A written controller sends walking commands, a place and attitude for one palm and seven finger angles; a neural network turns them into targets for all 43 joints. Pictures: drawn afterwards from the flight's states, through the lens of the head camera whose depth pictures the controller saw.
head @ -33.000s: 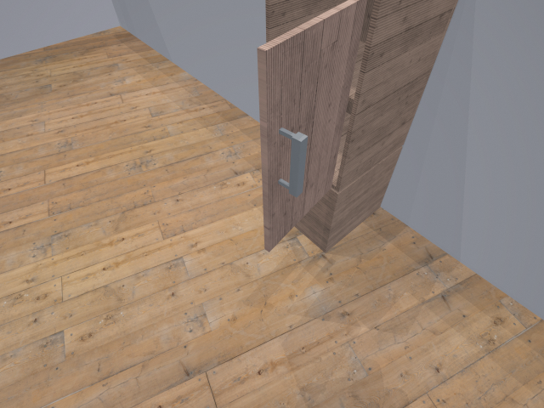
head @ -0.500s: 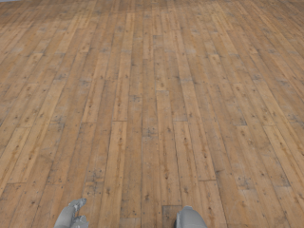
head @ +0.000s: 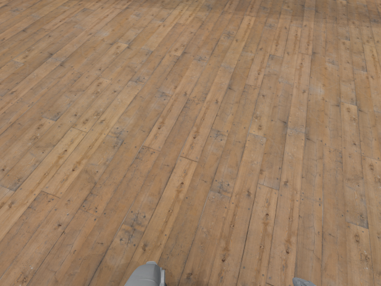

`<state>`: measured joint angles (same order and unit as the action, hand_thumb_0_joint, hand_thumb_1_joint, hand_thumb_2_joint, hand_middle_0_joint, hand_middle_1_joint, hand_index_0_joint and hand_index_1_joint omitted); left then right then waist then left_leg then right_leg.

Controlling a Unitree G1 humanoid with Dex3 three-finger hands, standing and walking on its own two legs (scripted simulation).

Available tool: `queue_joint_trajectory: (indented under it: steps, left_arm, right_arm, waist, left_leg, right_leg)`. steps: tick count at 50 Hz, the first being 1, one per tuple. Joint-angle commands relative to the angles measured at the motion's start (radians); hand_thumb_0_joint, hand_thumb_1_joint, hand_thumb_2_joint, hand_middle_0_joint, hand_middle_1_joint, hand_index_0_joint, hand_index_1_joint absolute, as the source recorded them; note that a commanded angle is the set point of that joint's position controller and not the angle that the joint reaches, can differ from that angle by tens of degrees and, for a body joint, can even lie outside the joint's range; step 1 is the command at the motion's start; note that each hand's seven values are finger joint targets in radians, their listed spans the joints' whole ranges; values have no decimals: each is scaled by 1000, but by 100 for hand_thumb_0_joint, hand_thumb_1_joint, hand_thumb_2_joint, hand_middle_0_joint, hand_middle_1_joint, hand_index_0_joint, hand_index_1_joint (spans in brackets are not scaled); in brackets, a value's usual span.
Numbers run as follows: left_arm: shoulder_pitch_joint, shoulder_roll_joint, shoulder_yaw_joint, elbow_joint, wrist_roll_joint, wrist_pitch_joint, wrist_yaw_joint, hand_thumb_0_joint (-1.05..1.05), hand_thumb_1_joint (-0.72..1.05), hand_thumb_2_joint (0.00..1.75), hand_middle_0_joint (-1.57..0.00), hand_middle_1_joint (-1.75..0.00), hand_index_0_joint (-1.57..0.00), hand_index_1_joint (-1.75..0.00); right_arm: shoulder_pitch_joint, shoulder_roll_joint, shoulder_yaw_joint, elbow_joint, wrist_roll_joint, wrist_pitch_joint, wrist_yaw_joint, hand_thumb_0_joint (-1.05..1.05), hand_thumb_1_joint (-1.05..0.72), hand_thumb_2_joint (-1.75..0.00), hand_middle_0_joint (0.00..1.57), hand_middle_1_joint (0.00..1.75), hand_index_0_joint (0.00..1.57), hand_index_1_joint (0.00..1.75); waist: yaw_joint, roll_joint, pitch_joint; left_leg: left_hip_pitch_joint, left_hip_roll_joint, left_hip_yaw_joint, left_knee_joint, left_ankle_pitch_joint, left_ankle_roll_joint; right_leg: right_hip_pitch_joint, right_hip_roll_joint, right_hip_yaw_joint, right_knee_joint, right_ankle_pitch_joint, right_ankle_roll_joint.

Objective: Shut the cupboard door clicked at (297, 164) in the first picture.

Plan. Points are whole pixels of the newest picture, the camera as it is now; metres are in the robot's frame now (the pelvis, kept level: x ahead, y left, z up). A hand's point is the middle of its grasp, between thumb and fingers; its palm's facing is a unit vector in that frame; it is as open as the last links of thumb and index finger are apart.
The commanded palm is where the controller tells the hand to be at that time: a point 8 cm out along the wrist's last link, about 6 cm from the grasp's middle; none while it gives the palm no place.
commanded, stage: turn to face it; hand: left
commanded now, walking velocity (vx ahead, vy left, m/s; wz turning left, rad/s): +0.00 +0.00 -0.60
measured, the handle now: out of the picture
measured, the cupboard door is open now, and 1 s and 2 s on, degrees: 63 63 63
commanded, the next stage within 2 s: none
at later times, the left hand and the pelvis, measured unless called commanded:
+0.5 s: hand (102, 284) +0.14 +0.21 -0.17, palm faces -0.12 -0.97 -0.21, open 7.4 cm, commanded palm none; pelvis +0.06 +0.02 +0.00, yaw -11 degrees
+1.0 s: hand (137, 238) +0.24 +0.15 -0.17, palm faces -0.42 -0.88 -0.21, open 7.3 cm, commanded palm none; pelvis +0.08 +0.01 +0.00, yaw -28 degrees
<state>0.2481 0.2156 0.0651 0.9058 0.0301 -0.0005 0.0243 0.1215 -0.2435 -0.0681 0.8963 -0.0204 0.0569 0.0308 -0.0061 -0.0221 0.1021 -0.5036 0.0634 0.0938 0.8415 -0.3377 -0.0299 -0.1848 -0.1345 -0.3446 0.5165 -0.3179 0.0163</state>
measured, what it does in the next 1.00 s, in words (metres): steps on the spot, turning right: left foot, then right foot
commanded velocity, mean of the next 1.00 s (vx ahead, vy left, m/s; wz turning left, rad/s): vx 0.00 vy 0.00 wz -0.60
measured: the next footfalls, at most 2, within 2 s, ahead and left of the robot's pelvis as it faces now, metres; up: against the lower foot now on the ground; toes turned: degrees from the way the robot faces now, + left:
left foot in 0.06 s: +0.10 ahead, +0.10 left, +0.00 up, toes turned +7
right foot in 0.60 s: +0.06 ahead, -0.12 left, +0.00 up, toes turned -21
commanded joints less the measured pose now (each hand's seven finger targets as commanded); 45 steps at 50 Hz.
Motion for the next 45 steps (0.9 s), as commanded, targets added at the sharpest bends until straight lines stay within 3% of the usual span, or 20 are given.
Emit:
queue_joint_trajectory:
  steps: [1,2,3,4,5,6,9,13,18,23,26,28,29,30,31,32,33,37,40,45]
  left_arm:
    - [45,176,37,-62,-3,-20,-1,0,90,90,-20,-30,-20,-30]
    - [55,150,26,-65,-11,-17,-1,0,90,90,-20,-30,-20,-30]
    - [84,74,-1,-86,-26,-10,0,0,90,90,-20,-30,-20,-30]
    - [47,83,-15,-85,-23,5,12,0,90,90,-20,-30,-20,-30]
    - [25,74,-18,-85,-21,9,12,0,90,90,-20,-30,-20,-30]
    - [46,58,-18,-48,-19,13,15,0,90,90,-20,-30,-20,-30]
    - [52,73,-10,11,-18,33,2,0,90,90,-20,-30,-20,-30]
    - [52,72,9,16,-14,56,-14,0,90,90,-20,-30,-20,-30]
    - [4,54,25,-24,-8,67,-30,0,90,90,-20,-30,-20,-30]
    - [-31,37,30,-58,-5,60,-38,0,90,90,-20,-30,-20,-30]
    - [-10,44,32,-65,-4,54,-39,0,90,90,-20,-30,-20,-30]
    - [46,65,40,-54,-2,45,-40,0,90,90,-20,-30,-20,-30]
    - [112,122,50,-40,3,35,-36,0,90,90,-20,-30,-20,-30]
    - [129,231,65,-41,14,17,-22,0,90,90,-20,-30,-20,-30]
    - [146,258,65,-35,-5,19,-13,0,90,90,-20,-30,-20,-30]
    - [103,243,62,-50,-4,25,-4,0,90,90,-20,-30,-20,-30]
    - [46,213,61,-68,-3,24,3,0,90,90,-20,-30,-20,-30]
    - [-32,168,39,-97,-11,14,-1,0,90,90,-20,-30,-20,-30]
    - [-3,181,43,-88,-8,13,-6,0,90,90,-20,-30,-20,-30]
    - [6,206,54,-86,-1,22,-11,0,90,90,-20,-30,-20,-30]
  right_arm:
    - [65,-45,8,-72,-2,-42,5,0,-90,-90,20,30,20,30]
    - [157,-109,-4,-50,-8,-56,0,0,-90,-90,20,30,20,30]
    - [223,-219,-24,-39,-12,-67,-16,0,-90,-90,20,30,20,30]
    - [228,-235,-19,-27,-1,-54,-37,0,-90,-90,20,30,20,30]
    - [180,-196,-4,-38,-5,-57,-48,0,-90,-90,20,30,20,30]
    - [121,-169,8,-46,-6,-72,-60,0,-90,-90,20,30,20,30]
    - [49,-112,31,-44,-1,-70,-73,0,-90,-90,20,30,20,30]
    - [27,-120,20,-37,0,-55,-75,0,-90,-90,20,30,20,30]
    - [44,-112,3,-20,-5,-44,-70,0,-90,-90,20,30,20,30]
    - [72,-113,-17,-7,-9,-43,-65,0,-90,-90,20,30,20,30]
    - [49,-133,-25,-10,-8,-40,-60,0,-90,-90,20,30,20,30]
    - [32,-140,-29,-16,-3,-38,-57,0,-90,-90,20,30,20,30]
    - [20,-121,-29,-30,4,-37,-52,0,-90,-90,20,30,20,30]
    - [12,-39,-11,-74,10,-34,-46,0,-90,-90,20,30,20,30]
    - [-6,-61,-7,-92,9,-18,-52,0,-90,-90,20,30,20,30]
    - [-22,-56,-8,-91,10,-9,-51,0,-90,-90,20,30,20,30]
    - [-27,-59,-8,-93,6,-13,-53,0,-90,-90,20,30,20,30]
    - [36,-75,-8,-57,2,-19,-48,0,-90,-90,20,30,20,30]
    - [20,-69,-5,-64,4,-21,-50,0,-90,-90,20,30,20,30]
    - [-8,-69,1,-98,13,-31,-58,0,-90,-90,20,30,20,30]
  waist:
    - [-13,-85,-159]
    - [-53,63,-230]
    - [-70,368,-299]
    - [-78,275,-331]
    - [-55,171,-251]
    - [-29,235,-269]
    - [-4,176,-178]
    - [6,80,-143]
    - [-5,140,-89]
    - [-16,182,-114]
    - [4,197,-122]
    - [42,142,-140]
    - [80,4,-167]
    - [93,-303,-152]
    - [99,-247,-144]
    - [78,-189,-94]
    - [56,-213,-88]
    - [10,-86,-153]
    - [28,-66,-156]
    - [43,-119,-161]
  left_leg:
    - [240,-45,19,-280,111,33]
    - [452,44,-95,-367,420,71]
    - [625,329,-428,-397,901,213]
    - [586,383,-398,-389,1016,281]
    - [504,352,-306,-402,933,271]
    - [508,317,-296,-416,912,236]
    - [430,264,-166,-459,782,189]
    - [401,296,-100,-492,621,204]
    - [382,308,-46,-525,425,194]
    - [426,319,10,-474,454,185]
    - [406,328,48,-410,439,158]
    - [354,293,96,-288,387,102]
    - [277,225,146,-117,248,47]
    - [-5,55,159,125,-243,-16]
    - [-50,10,9,285,-324,-20]
    - [-94,28,-65,359,-258,-12]
    - [-157,29,-96,380,-201,-16]
    - [-80,30,-100,313,-45,-48]
    - [-68,11,-91,222,-53,-56]
    - [-19,-16,-85,34,-104,-55]
  right_leg:
    - [37,-231,123,55,565,-74]
    - [-92,-155,94,226,380,-16]
    - [-329,7,117,440,-299,58]
    - [-289,21,277,526,-414,34]
    - [-271,10,305,546,-347,21]
    - [-287,21,338,546,-304,31]
    - [-250,35,385,528,-160,29]
    - [-262,52,350,536,-138,38]
    - [-296,56,306,489,-114,42]
    - [-263,77,258,342,-101,31]
    - [-188,89,241,223,-59,12]
    - [-66,102,235,45,108,-7]
    - [39,35,349,-83,287,-38]
    - [154,-196,711,-164,574,-150]
    - [95,-265,760,-195,643,-238]
    - [48,-236,719,-211,490,-246]
    - [66,-192,724,-208,446,-229]
    - [80,-100,571,-156,507,-187]
    - [114,-87,588,-144,541,-191]
    - [126,-88,662,-106,589,-215]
